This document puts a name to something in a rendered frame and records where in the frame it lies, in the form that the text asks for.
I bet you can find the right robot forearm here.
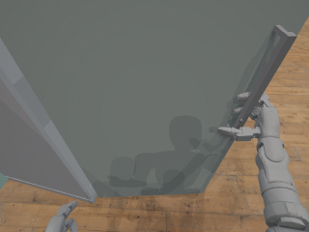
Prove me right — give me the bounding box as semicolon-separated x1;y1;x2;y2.
255;136;309;232

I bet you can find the right robot hand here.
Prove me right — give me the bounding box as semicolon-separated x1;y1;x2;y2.
217;92;281;142

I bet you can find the left robot hand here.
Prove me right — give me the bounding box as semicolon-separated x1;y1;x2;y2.
44;200;80;232

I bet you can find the handle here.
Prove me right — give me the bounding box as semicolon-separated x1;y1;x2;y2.
226;25;297;141

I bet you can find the fridge door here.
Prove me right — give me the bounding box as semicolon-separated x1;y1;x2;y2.
0;0;309;198

